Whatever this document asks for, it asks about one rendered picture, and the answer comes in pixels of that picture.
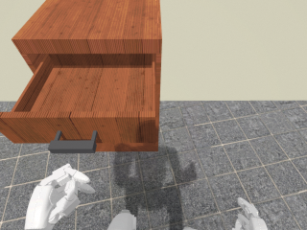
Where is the drawer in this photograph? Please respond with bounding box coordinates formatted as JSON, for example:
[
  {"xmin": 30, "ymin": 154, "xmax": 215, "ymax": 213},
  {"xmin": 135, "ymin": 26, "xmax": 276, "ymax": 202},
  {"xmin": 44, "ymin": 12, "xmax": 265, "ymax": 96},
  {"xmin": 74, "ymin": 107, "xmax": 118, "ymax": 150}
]
[{"xmin": 0, "ymin": 53, "xmax": 155, "ymax": 144}]

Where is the left robot hand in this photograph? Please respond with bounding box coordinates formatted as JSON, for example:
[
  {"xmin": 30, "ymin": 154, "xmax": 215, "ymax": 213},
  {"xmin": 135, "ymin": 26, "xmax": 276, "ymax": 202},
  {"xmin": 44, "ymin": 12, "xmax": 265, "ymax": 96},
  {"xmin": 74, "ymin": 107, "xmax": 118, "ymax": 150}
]
[{"xmin": 24, "ymin": 163, "xmax": 95, "ymax": 230}]

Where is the robot left shin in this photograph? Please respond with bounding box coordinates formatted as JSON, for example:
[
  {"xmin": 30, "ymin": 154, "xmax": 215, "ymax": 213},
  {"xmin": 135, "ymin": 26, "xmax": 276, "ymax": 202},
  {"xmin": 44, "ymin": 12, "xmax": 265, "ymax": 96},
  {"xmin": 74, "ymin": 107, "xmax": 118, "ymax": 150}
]
[{"xmin": 121, "ymin": 209, "xmax": 130, "ymax": 214}]

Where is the handle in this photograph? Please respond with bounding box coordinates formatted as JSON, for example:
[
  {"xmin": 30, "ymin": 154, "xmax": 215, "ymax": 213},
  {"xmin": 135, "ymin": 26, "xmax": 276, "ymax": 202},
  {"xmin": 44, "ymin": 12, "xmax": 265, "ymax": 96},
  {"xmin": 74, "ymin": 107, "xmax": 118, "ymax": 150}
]
[{"xmin": 47, "ymin": 130, "xmax": 98, "ymax": 154}]

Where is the cabinet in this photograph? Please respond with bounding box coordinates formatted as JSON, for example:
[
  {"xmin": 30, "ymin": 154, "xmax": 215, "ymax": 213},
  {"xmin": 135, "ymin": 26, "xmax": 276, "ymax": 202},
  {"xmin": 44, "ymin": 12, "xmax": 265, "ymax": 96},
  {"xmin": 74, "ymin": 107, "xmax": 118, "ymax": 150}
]
[{"xmin": 12, "ymin": 0, "xmax": 162, "ymax": 152}]

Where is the right robot hand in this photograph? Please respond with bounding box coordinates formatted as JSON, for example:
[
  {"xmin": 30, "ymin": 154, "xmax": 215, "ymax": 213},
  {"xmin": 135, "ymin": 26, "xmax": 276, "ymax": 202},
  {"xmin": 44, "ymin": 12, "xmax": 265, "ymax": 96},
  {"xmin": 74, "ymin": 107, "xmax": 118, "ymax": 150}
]
[{"xmin": 232, "ymin": 197, "xmax": 268, "ymax": 230}]

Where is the left robot thigh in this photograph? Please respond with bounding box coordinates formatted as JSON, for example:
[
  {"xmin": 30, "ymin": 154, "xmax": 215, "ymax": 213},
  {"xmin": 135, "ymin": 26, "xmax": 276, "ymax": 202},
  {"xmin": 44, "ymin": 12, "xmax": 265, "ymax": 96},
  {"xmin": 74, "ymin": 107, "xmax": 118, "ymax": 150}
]
[{"xmin": 107, "ymin": 213, "xmax": 137, "ymax": 230}]

